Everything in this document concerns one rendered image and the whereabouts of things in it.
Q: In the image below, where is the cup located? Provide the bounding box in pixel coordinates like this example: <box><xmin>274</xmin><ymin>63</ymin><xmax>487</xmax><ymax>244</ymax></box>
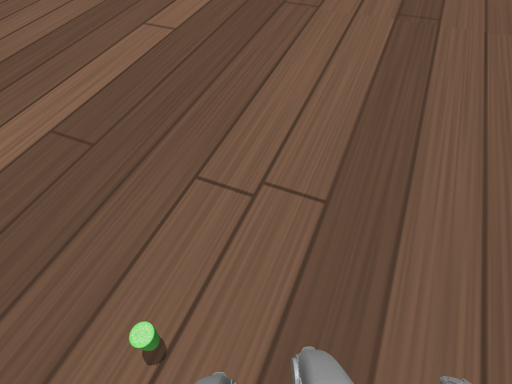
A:
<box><xmin>129</xmin><ymin>322</ymin><xmax>159</xmax><ymax>351</ymax></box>

